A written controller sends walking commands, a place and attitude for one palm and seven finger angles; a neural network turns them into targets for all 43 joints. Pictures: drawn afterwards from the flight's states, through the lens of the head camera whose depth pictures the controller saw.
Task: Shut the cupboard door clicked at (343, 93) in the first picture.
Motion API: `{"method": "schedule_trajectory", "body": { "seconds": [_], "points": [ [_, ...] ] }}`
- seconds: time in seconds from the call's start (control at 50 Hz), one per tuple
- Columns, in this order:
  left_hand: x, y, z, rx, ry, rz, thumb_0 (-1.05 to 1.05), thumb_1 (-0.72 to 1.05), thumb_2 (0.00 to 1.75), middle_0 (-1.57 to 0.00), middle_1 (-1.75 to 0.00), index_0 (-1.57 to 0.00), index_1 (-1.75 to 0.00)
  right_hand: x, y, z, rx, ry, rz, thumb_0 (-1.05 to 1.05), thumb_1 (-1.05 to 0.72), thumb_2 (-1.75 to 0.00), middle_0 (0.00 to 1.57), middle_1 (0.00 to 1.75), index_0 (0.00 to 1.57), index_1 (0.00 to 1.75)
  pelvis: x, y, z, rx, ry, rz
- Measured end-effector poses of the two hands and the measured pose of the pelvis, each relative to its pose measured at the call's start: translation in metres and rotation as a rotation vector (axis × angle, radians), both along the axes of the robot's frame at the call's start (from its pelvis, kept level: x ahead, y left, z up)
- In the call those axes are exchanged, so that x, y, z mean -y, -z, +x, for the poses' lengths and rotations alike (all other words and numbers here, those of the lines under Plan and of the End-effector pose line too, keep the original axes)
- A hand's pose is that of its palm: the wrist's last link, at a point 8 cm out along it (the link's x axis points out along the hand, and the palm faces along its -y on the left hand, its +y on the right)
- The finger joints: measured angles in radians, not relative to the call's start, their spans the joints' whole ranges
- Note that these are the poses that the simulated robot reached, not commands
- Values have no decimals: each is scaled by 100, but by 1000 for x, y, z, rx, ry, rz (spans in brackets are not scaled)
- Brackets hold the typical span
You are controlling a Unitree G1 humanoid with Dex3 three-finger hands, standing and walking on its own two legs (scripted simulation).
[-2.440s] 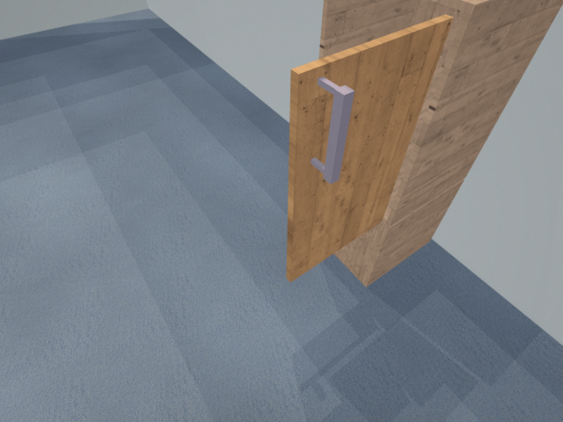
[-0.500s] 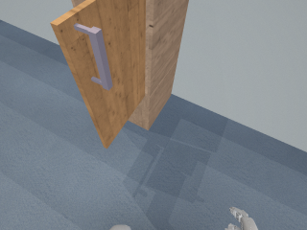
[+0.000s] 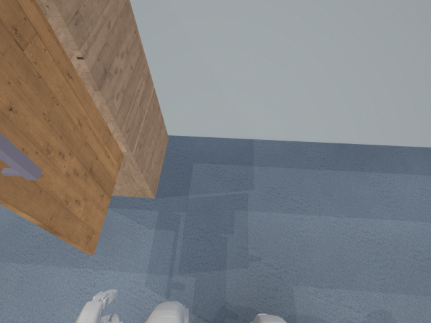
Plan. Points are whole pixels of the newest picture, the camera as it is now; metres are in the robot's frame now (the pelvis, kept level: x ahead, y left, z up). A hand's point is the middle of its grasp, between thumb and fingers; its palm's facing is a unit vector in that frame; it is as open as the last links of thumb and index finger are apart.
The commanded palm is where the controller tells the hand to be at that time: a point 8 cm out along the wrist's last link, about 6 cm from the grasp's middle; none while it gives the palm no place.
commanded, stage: walk around to get in front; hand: left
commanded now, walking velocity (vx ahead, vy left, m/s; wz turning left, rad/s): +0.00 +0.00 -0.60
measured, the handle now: out of the picture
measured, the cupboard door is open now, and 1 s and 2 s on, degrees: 91 91 91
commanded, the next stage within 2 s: none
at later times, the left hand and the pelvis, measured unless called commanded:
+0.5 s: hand (138, 286) +0.20 +0.18 -0.15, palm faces -0.29 -0.93 -0.21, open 7.4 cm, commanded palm none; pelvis +0.04 +0.02 +0.01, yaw -18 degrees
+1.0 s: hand (170, 261) +0.26 +0.13 -0.18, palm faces -0.54 -0.82 -0.18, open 7.4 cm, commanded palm none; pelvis +0.09 +0.00 +0.00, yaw -36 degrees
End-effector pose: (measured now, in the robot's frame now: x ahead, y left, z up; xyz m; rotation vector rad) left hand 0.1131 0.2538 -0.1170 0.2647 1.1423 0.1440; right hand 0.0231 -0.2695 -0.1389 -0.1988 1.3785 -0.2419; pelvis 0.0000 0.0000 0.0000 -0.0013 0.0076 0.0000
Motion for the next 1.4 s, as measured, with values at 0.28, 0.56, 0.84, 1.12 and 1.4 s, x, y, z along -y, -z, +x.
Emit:
{"method": "schedule_trajectory", "body": {
  "seconds": [0.28,0.56,0.84,1.12,1.4],
  "points": [
    [2,29,37,-86,114,-96,1,90,90,-20,-30,-21,-30,-37,-21,30,163,91,-45,0,-91,-90,20,30,20,30,-28,2,26,-14,173,-16],
    [41,5,110,-51,328,-40,1,91,90,-19,-30,-20,-30,-34,-8,-32,88,308,20,0,-90,-90,21,30,21,30,-4,-3,42,-17,361,-18],
    [82,10,124,-128,462,-24,1,90,90,-20,-30,-20,-30,8,-22,-20,152,466,-47,1,-91,-90,20,30,20,30,9,-9,60,-19,524,11],
    [108,17,203,-119,611,-69,1,91,90,-20,-30,-20,-30,-40,-37,-34,126,584,-78,0,-90,-90,21,30,20,30,3,-14,93,-34,696,-35],
    [222,-2,238,18,863,-16,1,91,90,-20,-30,-20,-30,-43,5,-126,20,877,21,1,-90,-90,21,30,20,30,44,2,85,2,872,-5]
  ]
}}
